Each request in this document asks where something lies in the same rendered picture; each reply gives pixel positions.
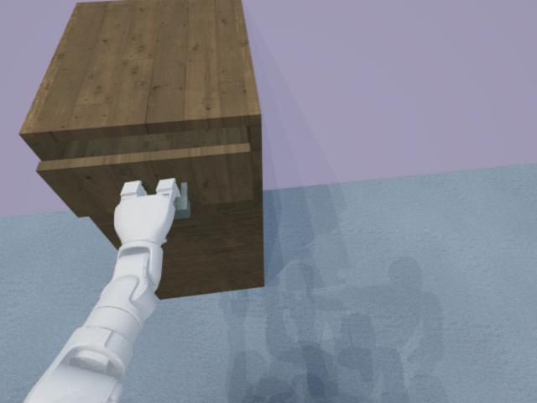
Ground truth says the left robot upper arm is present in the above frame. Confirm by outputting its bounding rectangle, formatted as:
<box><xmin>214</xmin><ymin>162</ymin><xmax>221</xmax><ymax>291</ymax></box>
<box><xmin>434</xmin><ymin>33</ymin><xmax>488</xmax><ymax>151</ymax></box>
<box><xmin>32</xmin><ymin>364</ymin><xmax>124</xmax><ymax>403</ymax></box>

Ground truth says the left robot hand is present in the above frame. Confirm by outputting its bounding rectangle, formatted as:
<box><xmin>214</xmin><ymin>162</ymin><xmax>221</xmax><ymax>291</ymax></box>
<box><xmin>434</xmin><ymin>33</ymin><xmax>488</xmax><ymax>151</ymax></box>
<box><xmin>114</xmin><ymin>178</ymin><xmax>180</xmax><ymax>247</ymax></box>

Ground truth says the drawer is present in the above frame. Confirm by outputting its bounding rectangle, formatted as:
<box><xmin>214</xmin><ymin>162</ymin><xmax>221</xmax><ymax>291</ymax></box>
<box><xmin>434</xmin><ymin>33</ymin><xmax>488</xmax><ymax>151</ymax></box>
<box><xmin>36</xmin><ymin>126</ymin><xmax>253</xmax><ymax>217</ymax></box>

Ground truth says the handle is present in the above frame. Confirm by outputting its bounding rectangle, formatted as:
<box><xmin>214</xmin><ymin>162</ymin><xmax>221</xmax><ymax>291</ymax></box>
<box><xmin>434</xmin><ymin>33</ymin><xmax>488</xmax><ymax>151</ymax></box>
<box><xmin>173</xmin><ymin>182</ymin><xmax>190</xmax><ymax>219</ymax></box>

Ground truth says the left robot forearm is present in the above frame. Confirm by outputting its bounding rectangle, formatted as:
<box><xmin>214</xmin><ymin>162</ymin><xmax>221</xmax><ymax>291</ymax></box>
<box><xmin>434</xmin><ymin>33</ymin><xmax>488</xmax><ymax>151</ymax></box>
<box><xmin>23</xmin><ymin>240</ymin><xmax>163</xmax><ymax>403</ymax></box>

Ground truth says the cabinet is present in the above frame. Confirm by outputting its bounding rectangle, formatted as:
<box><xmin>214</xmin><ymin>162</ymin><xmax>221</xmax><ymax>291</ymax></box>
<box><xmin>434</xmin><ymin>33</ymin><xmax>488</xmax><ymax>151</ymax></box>
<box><xmin>19</xmin><ymin>0</ymin><xmax>264</xmax><ymax>300</ymax></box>

